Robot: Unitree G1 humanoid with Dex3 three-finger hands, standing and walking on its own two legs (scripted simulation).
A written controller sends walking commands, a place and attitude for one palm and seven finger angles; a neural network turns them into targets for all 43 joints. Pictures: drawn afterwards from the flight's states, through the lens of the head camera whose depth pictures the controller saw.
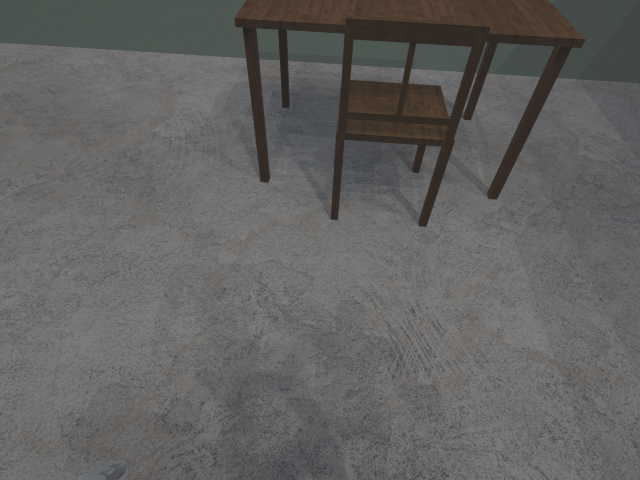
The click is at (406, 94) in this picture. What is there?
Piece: chair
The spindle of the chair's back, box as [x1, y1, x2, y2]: [397, 43, 415, 114]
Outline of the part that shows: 415,43 409,44 398,102 397,114 401,114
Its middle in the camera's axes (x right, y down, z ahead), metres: +0.28 -0.52 +1.26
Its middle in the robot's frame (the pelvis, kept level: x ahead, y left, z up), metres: +1.29 -0.21 -0.11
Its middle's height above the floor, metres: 0.66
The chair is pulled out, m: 0.00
